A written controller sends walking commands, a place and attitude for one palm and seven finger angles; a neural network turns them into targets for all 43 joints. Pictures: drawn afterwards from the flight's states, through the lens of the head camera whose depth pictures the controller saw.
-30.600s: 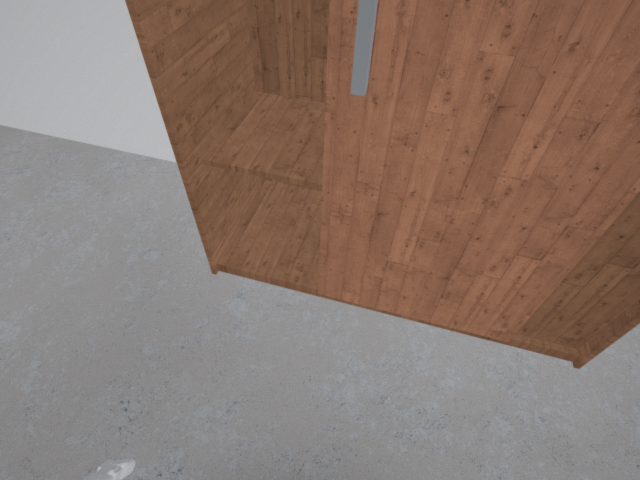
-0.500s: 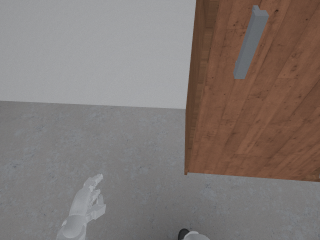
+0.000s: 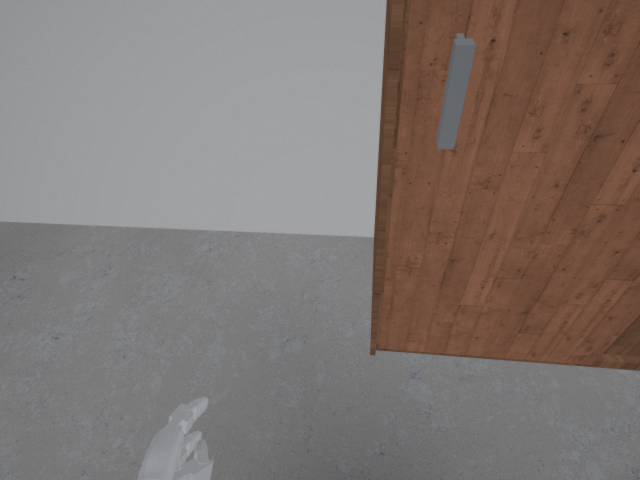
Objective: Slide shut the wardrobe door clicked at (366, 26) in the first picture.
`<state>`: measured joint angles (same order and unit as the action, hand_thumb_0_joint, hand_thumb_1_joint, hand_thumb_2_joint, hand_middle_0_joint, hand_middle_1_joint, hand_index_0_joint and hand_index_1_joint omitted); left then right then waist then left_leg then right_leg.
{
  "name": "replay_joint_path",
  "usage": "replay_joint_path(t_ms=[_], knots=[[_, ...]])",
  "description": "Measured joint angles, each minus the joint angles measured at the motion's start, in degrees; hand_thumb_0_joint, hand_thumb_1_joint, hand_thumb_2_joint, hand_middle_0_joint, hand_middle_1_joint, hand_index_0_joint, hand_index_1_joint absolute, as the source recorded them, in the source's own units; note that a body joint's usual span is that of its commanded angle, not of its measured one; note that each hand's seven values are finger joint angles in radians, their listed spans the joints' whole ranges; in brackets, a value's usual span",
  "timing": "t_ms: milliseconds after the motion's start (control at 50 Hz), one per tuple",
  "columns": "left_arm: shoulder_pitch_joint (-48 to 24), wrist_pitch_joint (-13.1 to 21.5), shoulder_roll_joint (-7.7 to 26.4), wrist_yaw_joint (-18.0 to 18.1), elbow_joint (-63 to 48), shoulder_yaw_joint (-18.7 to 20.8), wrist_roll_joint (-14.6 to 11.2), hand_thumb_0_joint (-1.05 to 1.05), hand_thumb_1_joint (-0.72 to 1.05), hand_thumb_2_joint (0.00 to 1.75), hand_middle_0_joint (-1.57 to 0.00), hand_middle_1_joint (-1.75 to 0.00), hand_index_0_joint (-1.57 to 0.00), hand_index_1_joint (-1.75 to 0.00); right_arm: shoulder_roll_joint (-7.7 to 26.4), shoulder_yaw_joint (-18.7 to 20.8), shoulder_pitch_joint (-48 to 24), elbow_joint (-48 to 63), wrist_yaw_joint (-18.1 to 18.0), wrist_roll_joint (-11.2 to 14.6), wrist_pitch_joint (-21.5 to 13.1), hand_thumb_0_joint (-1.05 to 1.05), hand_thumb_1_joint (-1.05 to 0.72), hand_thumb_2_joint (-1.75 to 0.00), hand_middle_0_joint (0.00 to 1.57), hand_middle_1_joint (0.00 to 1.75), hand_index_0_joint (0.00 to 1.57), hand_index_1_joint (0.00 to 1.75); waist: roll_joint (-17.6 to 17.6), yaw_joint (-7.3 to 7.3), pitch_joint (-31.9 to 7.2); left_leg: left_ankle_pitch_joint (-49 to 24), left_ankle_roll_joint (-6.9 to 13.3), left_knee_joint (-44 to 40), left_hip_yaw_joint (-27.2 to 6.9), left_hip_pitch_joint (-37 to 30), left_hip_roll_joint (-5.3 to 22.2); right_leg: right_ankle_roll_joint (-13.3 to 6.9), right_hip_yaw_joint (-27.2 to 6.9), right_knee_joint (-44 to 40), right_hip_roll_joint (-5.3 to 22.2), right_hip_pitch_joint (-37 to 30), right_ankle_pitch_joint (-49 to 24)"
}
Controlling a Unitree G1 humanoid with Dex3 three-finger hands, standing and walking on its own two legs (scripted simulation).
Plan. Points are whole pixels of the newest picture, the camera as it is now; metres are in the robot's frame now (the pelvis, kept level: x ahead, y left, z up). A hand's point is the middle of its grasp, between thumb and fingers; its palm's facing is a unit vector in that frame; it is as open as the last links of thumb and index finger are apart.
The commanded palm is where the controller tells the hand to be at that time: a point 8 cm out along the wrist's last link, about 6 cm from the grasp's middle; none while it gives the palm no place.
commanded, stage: stop stepping back and stand still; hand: right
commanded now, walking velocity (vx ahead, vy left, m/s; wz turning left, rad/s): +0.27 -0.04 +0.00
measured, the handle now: (452, 92) +0.65 -0.20 +0.18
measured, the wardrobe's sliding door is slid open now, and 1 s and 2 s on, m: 0.01 0.01 0.01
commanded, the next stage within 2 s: let the arm hang, fingers relaxed in 0.44 s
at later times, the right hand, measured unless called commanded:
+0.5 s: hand out of the picture +0.15 -0.29 +0.17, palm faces +0.49 +0.78 -0.40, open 7.4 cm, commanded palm +0.10 -0.32 +0.18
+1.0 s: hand out of the picture -0.07 -0.22 -0.18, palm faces +0.14 +0.97 -0.21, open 7.0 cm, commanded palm none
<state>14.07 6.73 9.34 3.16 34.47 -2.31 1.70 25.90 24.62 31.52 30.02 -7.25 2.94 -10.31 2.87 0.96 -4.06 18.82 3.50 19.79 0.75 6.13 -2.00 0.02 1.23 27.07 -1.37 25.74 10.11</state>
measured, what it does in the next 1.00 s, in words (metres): steps on the spot: right foot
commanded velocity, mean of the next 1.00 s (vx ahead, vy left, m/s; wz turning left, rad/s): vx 0.06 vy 0.02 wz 0.00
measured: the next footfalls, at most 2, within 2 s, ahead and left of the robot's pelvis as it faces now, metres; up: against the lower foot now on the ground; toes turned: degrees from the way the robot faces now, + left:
right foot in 0.14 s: +0.03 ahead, -0.15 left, +0.00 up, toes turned -5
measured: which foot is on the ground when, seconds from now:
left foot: down 0.00-1.00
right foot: down 0.00-0.00, up 0.02-0.12, down 0.14-1.00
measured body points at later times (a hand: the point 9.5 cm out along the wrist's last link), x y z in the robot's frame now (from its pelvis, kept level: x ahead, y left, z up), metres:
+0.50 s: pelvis -0.03 -0.01 -0.01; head -0.07 -0.03 +0.44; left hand +0.10 +0.22 -0.09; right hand +0.12 -0.33 +0.19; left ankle -0.02 +0.08 -0.74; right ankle +0.01 -0.12 -0.71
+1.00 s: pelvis -0.03 -0.03 +0.00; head -0.01 -0.05 +0.45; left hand -0.01 +0.19 -0.15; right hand -0.08 -0.27 -0.16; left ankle -0.01 +0.08 -0.74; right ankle -0.01 -0.14 -0.74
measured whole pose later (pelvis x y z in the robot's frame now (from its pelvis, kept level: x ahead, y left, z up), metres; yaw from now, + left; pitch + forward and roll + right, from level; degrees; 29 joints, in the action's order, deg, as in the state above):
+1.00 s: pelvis -0.03 -0.03 +0.00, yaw -7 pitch -1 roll +1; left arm 17.3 -1.4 9.1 1.1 60.0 -0.5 1.4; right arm 12.1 1.1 18.0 -61.2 -0.6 -0.8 1.4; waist 0.4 0.4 3.0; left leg 13.2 0.5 25.6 2.4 11.7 -0.6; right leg -0.8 -1.1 28.2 -0.3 15.8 11.7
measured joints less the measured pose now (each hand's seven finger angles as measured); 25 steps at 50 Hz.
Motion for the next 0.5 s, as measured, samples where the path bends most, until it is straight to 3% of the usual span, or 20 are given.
replay_joint_path(t_ms=[40, 80, 140, 180, 240, 280, 360, 380, 420, 460, 500], knots=[[-0.5, -0.7, 1.5, 0.1, 2.1, 0.5, 0.0, 0.01, 0.9, 0.9, -0.2, -0.3, -0.21, -0.3, -1.2, -1.4, -1.7, -1.5, 0.2, 0.3, 0.7, 0.01, -0.89, -0.9, 0.21, 0.3, 0.22, 0.31, -2.2, 0.51, 0.3, -2.7, -1.2, 3.2, 0.2, 0.9, -0.9, 0.7, -1.3, 9.3, 0.4, 2.0, 4.0], [0.8, -1.4, 2.0, 0.2, 3.8, 1.0, -0.8, 0.01, 0.9, 0.9, -0.2, -0.3, -0.21, -0.3, -2.2, -2.5, -2.7, -2.6, 0.1, 0.3, 1.0, 0.01, -0.89, -0.9, 0.21, 0.3, 0.22, 0.31, -1.8, 0.83, -1.2, -0.8, -2.0, 5.8, 0.0, 1.2, -0.4, 0.5, -1.4, 16.7, 0.2, 1.5, 6.9], [3.2, -1.6, 3.4, 1.1, 4.2, 1.3, -1.2, 0.01, 0.9, 0.9, -0.2, -0.3, -0.21, -0.3, -4.1, -3.1, -5.1, -3.7, -0.8, -0.6, 1.2, 0.01, -0.89, -0.9, 0.21, 0.3, 0.22, 0.31, -1.1, 0.14, -3.0, 3.3, -2.4, 11.7, 1.9, 3.2, 1.1, -1.0, -0.8, 11.7, 2.0, -4.6, 10.4], [2.5, -1.2, 3.6, 1.8, 4.4, 1.8, -1.3, 0.01, 0.9, 0.9, -0.2, -0.3, -0.21, -0.3, -4.9, -2.5, -7.4, -5.1, -1.5, -0.9, 1.0, 0.01, -0.89, -0.9, 0.21, 0.3, 0.22, 0.31, -0.4, -1.13, -1.7, 7.8, -2.4, 19.2, 1.2, 6.4, 1.7, -3.0, -0.2, 11.5, 1.1, -4.3, 6.2], [2.1, -0.2, 1.7, 1.6, 4.3, 1.7, -0.7, 0.01, 0.91, 0.9, -0.2, -0.3, -0.21, -0.3, -4.2, -1.0, -7.6, -6.1, -1.6, -1.0, 1.4, 0.01, -0.89, -0.9, 0.21, 0.3, 0.21, 0.31, 0.6, -2.88, -0.2, 9.4, -1.9, 30.1, -0.3, 11.5, 0.0, -3.3, 0.3, 7.7, 0.5, -6.5, 3.4], [3.2, 0.4, 0.7, 0.9, 3.5, 1.1, -0.5, 0.01, 0.91, 0.9, -0.2, -0.3, -0.21, -0.3, -3.3, -0.8, -5.5, -4.9, -1.4, -1.2, 1.2, 0.01, -0.89, -0.9, 0.21, 0.3, 0.21, 0.31, 0.2, -3.71, 0.0, 8.4, -1.7, 29.0, 1.6, 12.2, -0.9, -3.0, -0.3, 3.3, 1.0, -8.5, 1.0], [5.7, 0.3, 0.2, 0.1, 1.1, 0.3, -0.4, 0.01, 0.91, 0.9, -0.2, -0.3, -0.21, -0.3, -1.9, -1.3, 0.1, -2.0, -0.7, -1.8, 0.2, 0.01, -0.89, -0.9, 0.21, 0.3, 0.21, 0.31, -1.9, -3.7, -0.7, 7.4, -1.0, 13.4, 5.8, 6.9, -1.5, -2.2, -0.8, 1.2, 1.8, -8.8, 3.6], [6.1, 0.1, 0.2, 0.1, 0.3, 0.3, -0.3, 0.01, 0.91, 0.9, -0.2, -0.3, -0.21, -0.3, -0.7, -0.9, 0.9, -1.2, -0.5, -1.9, 0.1, 0.01, -0.89, -0.9, 0.21, 0.3, 0.21, 0.31, -1.2, -3.42, -0.9, 8.4, 0.3, 8.9, 4.3, 5.3, -0.8, -1.9, -0.2, 3.7, 1.0, -7.0, 6.6], [4.8, -0.7, 1.1, 0.0, 0.7, 0.7, -0.2, 0.01, 0.9, 0.9, -0.2, -0.3, -0.21, -0.3, -0.4, -0.7, 0.1, -1.3, 0.0, -1.8, -0.7, 0.01, -0.89, -0.9, 0.21, 0.3, 0.21, 0.31, -1.6, -1.63, 0.5, -3.3, 1.2, 7.5, 3.8, 6.5, -0.3, -1.0, 0.2, 14.0, 1.3, -2.4, 9.8], [3.7, -1.0, 2.1, 0.0, 3.0, 1.2, -0.5, 0.01, 0.9, 0.9, -0.2, -0.3, -0.21, -0.3, -1.5, -1.1, -1.6, -2.9, 0.1, -1.5, -1.2, 0.01, -0.89, -0.9, 0.21, 0.3, 0.22, 0.31, -2.5, -0.57, 1.4, -5.6, 0.4, 9.8, 4.1, 7.0, -0.2, -0.6, -0.5, 21.5, 1.9, -0.4, 11.7], [3.6, -1.2, 2.5, 0.1, 4.4, 1.5, -0.8, 0.01, 0.9, 0.9, -0.2, -0.3, -0.21, -0.3, -3.0, -1.3, -2.8, -4.5, -0.3, -1.4, -1.1, 0.01, -0.89, -0.9, 0.21, 0.3, 0.22, 0.31, -2.1, 0.01, 0.9, -3.3, -0.7, 10.9, 4.0, 6.7, 0.4, -0.7, -0.2, 20.7, 2.7, -1.4, 11.3]])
